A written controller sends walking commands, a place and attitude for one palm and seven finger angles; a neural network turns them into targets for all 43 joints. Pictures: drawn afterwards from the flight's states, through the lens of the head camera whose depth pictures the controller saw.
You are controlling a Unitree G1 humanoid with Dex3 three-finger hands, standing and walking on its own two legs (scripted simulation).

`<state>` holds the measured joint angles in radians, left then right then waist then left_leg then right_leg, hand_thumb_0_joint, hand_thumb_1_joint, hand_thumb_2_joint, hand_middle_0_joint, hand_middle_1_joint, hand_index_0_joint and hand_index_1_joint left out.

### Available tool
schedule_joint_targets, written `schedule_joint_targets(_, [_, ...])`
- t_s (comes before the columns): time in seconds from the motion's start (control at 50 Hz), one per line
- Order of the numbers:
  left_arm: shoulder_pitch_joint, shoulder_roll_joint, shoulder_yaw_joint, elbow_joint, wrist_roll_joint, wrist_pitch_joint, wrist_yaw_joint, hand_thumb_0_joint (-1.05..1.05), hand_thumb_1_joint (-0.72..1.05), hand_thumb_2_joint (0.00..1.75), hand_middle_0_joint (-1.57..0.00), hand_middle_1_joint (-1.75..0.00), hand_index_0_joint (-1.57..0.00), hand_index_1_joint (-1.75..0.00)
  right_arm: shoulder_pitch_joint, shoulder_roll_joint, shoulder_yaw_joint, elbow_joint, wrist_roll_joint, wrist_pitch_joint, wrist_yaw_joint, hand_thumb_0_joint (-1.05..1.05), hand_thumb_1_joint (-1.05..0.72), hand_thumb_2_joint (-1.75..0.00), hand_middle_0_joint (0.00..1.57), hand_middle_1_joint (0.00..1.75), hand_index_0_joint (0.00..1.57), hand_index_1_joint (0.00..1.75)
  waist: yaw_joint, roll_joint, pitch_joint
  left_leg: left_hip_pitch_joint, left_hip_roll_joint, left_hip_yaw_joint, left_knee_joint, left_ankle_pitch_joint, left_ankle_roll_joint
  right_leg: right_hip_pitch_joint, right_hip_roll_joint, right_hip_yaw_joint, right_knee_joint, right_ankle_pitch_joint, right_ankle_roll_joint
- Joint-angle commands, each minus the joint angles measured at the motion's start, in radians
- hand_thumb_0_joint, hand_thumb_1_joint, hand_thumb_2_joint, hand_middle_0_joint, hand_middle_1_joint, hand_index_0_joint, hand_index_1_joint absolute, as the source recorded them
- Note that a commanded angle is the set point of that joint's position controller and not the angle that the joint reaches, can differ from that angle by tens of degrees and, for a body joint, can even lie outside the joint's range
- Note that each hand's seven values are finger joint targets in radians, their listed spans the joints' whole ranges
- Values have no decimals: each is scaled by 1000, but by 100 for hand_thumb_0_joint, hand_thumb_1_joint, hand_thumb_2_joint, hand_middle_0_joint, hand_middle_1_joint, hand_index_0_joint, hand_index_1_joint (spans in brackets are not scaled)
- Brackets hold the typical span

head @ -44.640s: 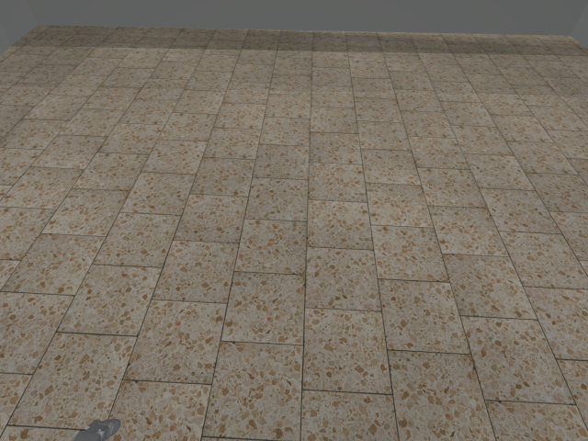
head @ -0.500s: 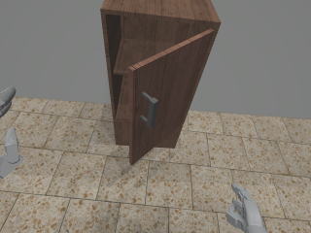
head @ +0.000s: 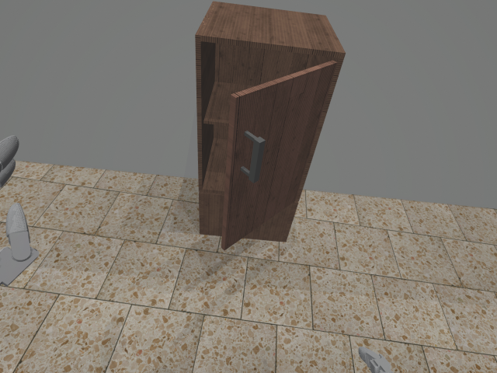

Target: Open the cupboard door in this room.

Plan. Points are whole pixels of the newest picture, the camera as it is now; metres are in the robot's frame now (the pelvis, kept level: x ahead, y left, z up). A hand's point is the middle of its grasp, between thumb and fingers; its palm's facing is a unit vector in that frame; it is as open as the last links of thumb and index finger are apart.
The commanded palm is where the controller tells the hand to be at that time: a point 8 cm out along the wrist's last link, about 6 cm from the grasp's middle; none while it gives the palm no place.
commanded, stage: stop stepping back and stand still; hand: left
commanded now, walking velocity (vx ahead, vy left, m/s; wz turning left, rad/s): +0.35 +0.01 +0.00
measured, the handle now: (251, 157) +0.64 +0.05 -0.01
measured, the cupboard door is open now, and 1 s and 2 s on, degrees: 45 45 45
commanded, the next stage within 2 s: let the arm hang, fingers relaxed in 1.42 s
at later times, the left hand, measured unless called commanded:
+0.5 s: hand (50, 274) +0.16 +0.24 +0.18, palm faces +0.47 -0.72 -0.52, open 7.4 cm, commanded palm +0.11 +0.27 +0.18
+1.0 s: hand (41, 266) +0.18 +0.26 +0.17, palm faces +0.44 -0.75 -0.49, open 7.4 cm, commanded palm +0.12 +0.30 +0.18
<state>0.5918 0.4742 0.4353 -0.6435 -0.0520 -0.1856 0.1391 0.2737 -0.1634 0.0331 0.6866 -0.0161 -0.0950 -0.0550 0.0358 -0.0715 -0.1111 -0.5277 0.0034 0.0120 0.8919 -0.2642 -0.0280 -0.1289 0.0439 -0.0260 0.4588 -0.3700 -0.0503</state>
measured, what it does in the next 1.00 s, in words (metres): steps on the spot: left foot, then right foot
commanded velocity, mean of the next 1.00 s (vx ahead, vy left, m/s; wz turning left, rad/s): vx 0.05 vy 0.04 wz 0.00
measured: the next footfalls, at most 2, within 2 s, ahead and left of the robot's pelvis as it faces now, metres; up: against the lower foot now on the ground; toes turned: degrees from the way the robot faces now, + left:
left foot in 0.08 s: +0.02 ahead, +0.14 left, +0.00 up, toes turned +4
right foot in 0.32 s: +0.06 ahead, -0.07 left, +0.00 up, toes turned -2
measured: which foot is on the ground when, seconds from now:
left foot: up 0.00-0.06, down 0.08-0.34, up 0.36-0.74, down 0.76-1.00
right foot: down 0.00-0.08, up 0.10-0.30, down 0.32-1.00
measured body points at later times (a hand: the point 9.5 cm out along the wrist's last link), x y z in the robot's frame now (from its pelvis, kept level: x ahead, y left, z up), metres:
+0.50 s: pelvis -0.03 -0.03 +0.00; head -0.05 -0.06 +0.45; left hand +0.13 +0.28 +0.21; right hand +0.10 -0.28 -0.11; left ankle -0.04 +0.11 -0.66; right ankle +0.02 -0.07 -0.73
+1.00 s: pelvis -0.02 +0.00 +0.01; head -0.03 -0.02 +0.46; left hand +0.15 +0.30 +0.20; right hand +0.15 -0.24 -0.08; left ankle -0.03 +0.09 -0.73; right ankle +0.02 -0.07 -0.73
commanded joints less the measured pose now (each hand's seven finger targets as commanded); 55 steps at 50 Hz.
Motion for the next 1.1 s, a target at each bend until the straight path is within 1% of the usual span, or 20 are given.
schedule_joint_targets(0.0, [-198,110,77,82,15,-27,37,0,90,90,-20,-30,-20,-30,-132,-149,-44,-145,14,-81,-67,0,-90,-90,20,30,20,30,-57,122,179,292,31,60,-377,-119,56,-291,-221,130,-113,-168,-65])
schedule_joint_targets(0.02, [-216,98,64,98,15,-32,38,0,90,90,-20,-30,-20,-30,-105,-158,-42,-146,14,-92,-75,0,-90,-90,20,30,20,30,-64,193,153,357,42,36,-478,-129,72,-280,-166,85,12,-101,-38])
schedule_joint_targets(0.06, [-276,102,51,46,16,-55,38,0,90,90,-20,-30,-20,-30,-76,-190,-52,-177,22,-107,-71,0,-90,-90,20,30,20,30,-76,390,126,507,309,-425,-586,-28,200,-484,-30,-27,351,-122,50])
schedule_joint_targets(0.08, [-307,134,74,13,19,-73,34,0,90,90,-20,-30,-20,-30,-78,-185,-57,-187,16,-112,-62,0,-90,-90,20,30,20,30,-75,286,137,503,373,-498,-615,114,246,-530,-22,-10,469,-180,60])
schedule_joint_targets(0.12, [-256,156,92,-30,24,-79,18,0,90,90,-20,-30,-20,-30,-85,-164,-54,-155,-8,-125,-47,0,-90,-90,20,30,20,30,-73,179,106,416,359,-462,-605,225,259,-464,-68,38,541,-162,56])
schedule_joint_targets(0.18, [-87,112,73,-122,21,-60,16,0,90,90,-20,-30,-20,-30,-108,-168,-60,-168,9,-148,-20,0,-90,-90,20,30,20,30,-48,241,38,311,251,-174,-566,239,196,-239,-62,-21,375,6,67])
schedule_joint_targets(0.22, [-9,132,105,-145,21,-61,24,0,90,90,-20,-30,-20,-30,-129,-172,-58,-182,9,-148,-16,0,-90,-90,20,30,20,30,-42,354,58,141,216,-87,-609,-51,162,-74,-45,-75,288,34,71])
schedule_joint_targets(0.26, [21,170,160,-92,27,-71,37,0,90,90,-20,-30,-20,-30,-144,-161,-56,-202,6,-125,-25,0,-90,-90,20,30,20,30,-25,318,80,-49,195,-50,-588,-365,125,117,-38,-98,196,23,56])
schedule_joint_targets(0.28, [19,176,174,-45,37,-73,44,0,90,90,-20,-30,-20,-30,-146,-152,-60,-203,3,-113,-30,0,-90,-90,20,30,20,30,-15,206,93,-128,147,-11,-448,-392,97,174,-62,-27,109,-38,30])
schedule_joint_targets(0.3, [-16,190,182,-12,45,-69,47,0,90,90,-20,-30,-20,-30,-142,-144,-73,-207,4,-97,-34,0,-90,-90,20,30,20,30,-12,-43,130,-156,33,70,-126,-359,56,63,-198,266,-107,-246,-45])
schedule_joint_targets(0.32, [-68,194,180,-7,33,-62,43,0,90,90,-20,-30,-20,-30,-159,-145,-80,-223,8,-95,-36,0,-90,-90,20,30,20,30,-13,-211,126,-153,-15,16,171,-318,45,-91,-412,632,-331,-455,-127])
schedule_joint_targets(0.36, [-173,191,193,91,36,-93,34,0,90,90,-20,-30,-20,-30,-120,-158,-77,-165,-2,-94,-31,0,-90,-90,20,30,20,30,-61,-60,123,-81,28,-50,308,-159,32,-214,-410,578,-368,-487,-88])
schedule_joint_targets(0.4, [-124,143,164,194,23,-114,14,0,90,90,-20,-30,-20,-30,-89,-151,-78,-140,7,-79,-27,0,-90,-90,20,30,20,30,-69,24,124,-40,35,-33,309,-4,15,-246,-328,385,-337,-362,-4])
schedule_joint_targets(0.48, [-143,74,65,211,24,-130,4,0,90,90,-20,-30,-20,-30,-116,-161,-78,-145,23,-79,-28,0,-90,-90,20,30,20,30,-58,-13,92,37,17,26,88,20,26,-165,-279,184,-324,-128,84])
schedule_joint_targets(0.6, [-132,113,75,35,41,-126,42,0,90,90,-20,-30,-20,-30,-121,-168,-84,-182,11,-97,-29,0,-90,-90,20,30,20,30,-23,-41,53,171,-8,72,-294,-61,66,-16,-306,204,-331,-45,51])
schedule_joint_targets(0.72, [-91,134,117,-34,30,-123,63,0,90,90,-20,-30,-20,-30,-105,-181,-88,-219,15,-72,-19,0,-90,-90,20,30,20,30,-29,151,23,291,56,-53,-550,15,95,36,-218,164,-196,128,64])
schedule_joint_targets(0.78, [-86,119,110,8,19,-113,55,0,90,90,-20,-30,-20,-30,-124,-196,-95,-230,32,-61,-19,0,-90,-90,20,30,20,30,-24,113,-1,263,95,-88,-499,147,89,97,-177,153,-133,309,95])
schedule_joint_targets(0.84, [-47,90,89,80,14,-89,40,0,90,90,-20,-30,-20,-30,-123,-180,-81,-218,29,-63,-17,0,-90,-90,20,30,20,30,-40,152,33,264,66,-51,-502,144,64,51,-170,129,-135,324,47])
schedule_joint_targets(0.92, [-72,87,63,97,14,-75,31,0,90,90,-20,-30,-20,-30,-128,-182,-72,-213,32,-61,-12,0,-90,-90,20,30,20,30,-36,32,40,258,65,-63,-507,115,66,37,-159,120,-155,267,52])
schedule_joint_targets(1.08, [-125,124,89,-29,20,-66,32,0,90,90,-20,-30,-20,-30,-145,-176,-54,-233,11,-64,-22,0,-90,-90,20,30,20,30,-22,178,42,207,106,-116,-620,124,57,77,-96,45,-39,282,46])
